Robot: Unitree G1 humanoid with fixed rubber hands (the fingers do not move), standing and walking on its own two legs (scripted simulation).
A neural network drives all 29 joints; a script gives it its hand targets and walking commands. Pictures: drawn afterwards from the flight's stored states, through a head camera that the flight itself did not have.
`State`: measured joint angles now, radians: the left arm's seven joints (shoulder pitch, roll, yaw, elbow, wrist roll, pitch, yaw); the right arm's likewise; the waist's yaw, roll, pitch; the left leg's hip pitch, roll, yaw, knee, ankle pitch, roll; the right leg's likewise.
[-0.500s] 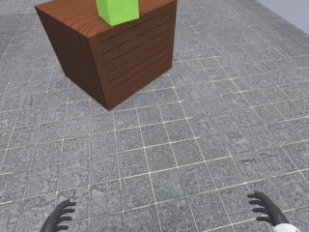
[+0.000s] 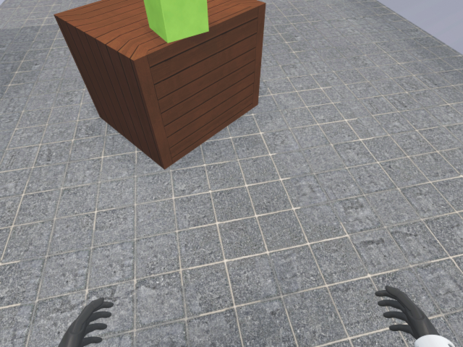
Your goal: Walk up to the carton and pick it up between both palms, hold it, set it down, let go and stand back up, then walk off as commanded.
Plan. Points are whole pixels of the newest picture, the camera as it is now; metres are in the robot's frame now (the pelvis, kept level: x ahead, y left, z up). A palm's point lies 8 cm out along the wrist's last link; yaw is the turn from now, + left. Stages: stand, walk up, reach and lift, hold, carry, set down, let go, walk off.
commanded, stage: stand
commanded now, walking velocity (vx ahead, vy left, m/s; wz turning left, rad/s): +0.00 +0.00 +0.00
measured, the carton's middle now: out of the picture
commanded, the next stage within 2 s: walk up in 1.24 s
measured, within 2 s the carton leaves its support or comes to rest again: neither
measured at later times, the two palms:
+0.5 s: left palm out of the picture +0.15 +0.28 -0.06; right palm (425, 340) +0.15 -0.30 -0.05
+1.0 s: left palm out of the picture +0.14 +0.29 -0.07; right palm out of the picture +0.14 -0.29 -0.06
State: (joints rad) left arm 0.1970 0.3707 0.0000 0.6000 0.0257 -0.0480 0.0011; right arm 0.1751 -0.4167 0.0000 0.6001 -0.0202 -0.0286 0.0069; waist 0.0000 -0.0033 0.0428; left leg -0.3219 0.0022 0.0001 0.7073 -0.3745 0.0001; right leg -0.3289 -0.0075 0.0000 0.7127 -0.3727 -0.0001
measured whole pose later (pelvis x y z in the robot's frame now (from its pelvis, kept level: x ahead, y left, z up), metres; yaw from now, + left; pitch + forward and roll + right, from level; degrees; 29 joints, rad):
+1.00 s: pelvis -0.01 +0.00 +0.00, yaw +0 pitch -2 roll +0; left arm 0.20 0.38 0.00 0.62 0.02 -0.05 0.00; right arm 0.18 -0.42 0.00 0.63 -0.02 -0.03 0.01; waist 0.00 0.00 0.05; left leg -0.33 0.00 0.00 0.71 -0.35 0.00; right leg -0.33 -0.01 0.00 0.70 -0.35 0.00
